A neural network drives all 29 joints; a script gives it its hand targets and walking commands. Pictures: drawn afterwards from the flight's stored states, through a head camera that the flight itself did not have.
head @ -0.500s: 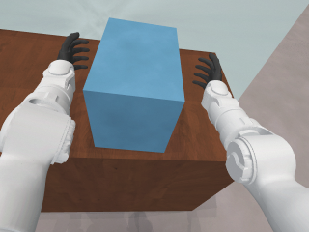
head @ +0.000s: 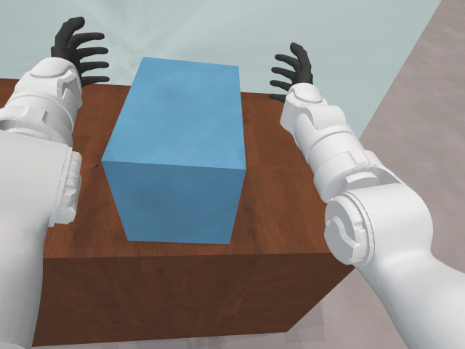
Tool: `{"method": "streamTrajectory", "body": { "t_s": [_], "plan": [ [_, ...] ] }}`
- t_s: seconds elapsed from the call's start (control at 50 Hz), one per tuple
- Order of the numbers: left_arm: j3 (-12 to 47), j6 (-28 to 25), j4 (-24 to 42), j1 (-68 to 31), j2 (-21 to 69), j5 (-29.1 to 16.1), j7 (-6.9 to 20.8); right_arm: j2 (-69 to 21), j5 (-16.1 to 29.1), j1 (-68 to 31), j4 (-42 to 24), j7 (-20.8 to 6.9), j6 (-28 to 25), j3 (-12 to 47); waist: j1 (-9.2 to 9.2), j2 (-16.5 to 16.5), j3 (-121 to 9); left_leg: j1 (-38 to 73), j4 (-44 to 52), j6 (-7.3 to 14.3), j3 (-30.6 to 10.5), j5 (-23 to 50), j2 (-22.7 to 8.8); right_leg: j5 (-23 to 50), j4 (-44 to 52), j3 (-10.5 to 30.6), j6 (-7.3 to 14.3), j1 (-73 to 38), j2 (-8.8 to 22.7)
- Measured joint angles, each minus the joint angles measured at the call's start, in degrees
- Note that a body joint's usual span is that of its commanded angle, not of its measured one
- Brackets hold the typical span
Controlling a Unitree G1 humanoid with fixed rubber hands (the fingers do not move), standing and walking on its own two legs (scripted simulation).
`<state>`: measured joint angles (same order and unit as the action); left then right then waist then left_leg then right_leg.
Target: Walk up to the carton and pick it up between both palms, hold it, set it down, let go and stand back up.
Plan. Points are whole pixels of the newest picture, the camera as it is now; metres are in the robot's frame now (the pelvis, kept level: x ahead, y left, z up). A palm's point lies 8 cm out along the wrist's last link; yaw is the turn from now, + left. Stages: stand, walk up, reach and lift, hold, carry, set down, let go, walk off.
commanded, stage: set down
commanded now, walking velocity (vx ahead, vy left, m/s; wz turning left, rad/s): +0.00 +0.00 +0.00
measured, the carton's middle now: (185, 149) +0.52 -0.03 +0.06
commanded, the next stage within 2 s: none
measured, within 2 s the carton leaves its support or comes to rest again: neither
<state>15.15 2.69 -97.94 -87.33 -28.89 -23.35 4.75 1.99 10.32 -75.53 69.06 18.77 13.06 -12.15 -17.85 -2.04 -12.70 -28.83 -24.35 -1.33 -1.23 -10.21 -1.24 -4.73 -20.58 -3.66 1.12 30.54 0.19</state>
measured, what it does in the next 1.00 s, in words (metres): stands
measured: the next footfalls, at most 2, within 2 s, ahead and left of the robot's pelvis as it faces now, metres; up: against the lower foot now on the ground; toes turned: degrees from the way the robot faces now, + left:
none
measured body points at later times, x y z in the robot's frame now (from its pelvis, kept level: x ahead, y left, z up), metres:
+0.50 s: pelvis +0.02 +0.02 +0.01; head +0.04 +0.06 +0.45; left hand +0.52 +0.15 +0.16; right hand +0.42 -0.20 +0.16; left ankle +0.00 +0.13 -0.74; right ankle +0.04 -0.11 -0.74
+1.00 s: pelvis -0.01 +0.02 +0.00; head -0.01 +0.05 +0.45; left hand +0.46 +0.18 +0.15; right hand +0.37 -0.19 +0.14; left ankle +0.00 +0.13 -0.74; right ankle +0.04 -0.11 -0.74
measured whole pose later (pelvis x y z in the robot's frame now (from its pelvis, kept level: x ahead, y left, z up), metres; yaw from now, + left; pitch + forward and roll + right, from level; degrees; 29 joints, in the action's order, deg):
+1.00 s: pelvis -0.01 +0.02 +0.00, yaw -2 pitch +1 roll -1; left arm 3.3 10.7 -58.8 -50.6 -25.8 -15.0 6.9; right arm 1.7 13.7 -41.1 38.8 21.6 13.5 -4.8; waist -8.9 -2.3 -2.1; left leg -13.0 -25.2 0.4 1.4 -12.8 -1.3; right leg -5.1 -19.3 -1.6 -0.4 14.7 0.1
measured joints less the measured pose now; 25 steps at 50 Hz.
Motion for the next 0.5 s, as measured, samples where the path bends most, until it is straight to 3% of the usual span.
{"method": "streamTrajectory", "body": {
  "t_s": [0.26,0.38,0.5],
  "plan": [
    [-4.9,3.5,11.7,11.2,1.4,6.9,0.3,0.6,2.9,8.4,-4.3,-0.3,-1.9,4.0,1.64,-0.9,2.3,5.8,0.2,0.8,0.4,-2.2,-0.2,-0.6,2.7,0.4,-0.9,-6.8,-0.3],
    [-8.8,4.6,21.4,19.9,3.2,11.3,0.1,0.6,4.1,16.5,-10.0,-0.8,-4.3,5.9,3.78,-1.1,3.6,8.5,-0.1,1.1,1.3,-3.1,-0.5,-0.7,3.4,1.0,-1.2,-9.5,-0.5],
    [-9.6,7.0,29.4,26.1,4.2,11.6,0.1,1.0,5.2,23.8,-16.6,-0.2,-4.0,6.9,5.39,-0.8,6.3,11.3,-0.3,1.5,1.7,-3.5,-0.4,-0.8,3.2,1.2,-1.5,-12.3,-0.4]
  ]
}}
